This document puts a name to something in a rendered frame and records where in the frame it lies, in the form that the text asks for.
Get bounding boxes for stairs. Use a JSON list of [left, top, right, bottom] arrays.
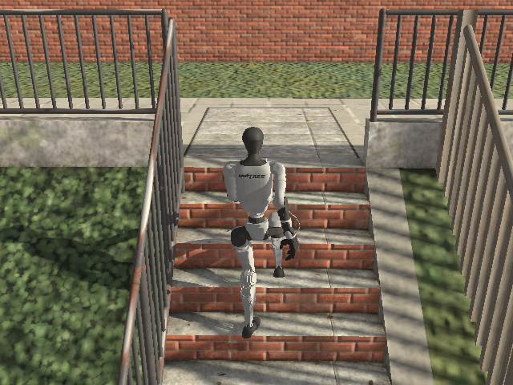
[[162, 167, 391, 385]]

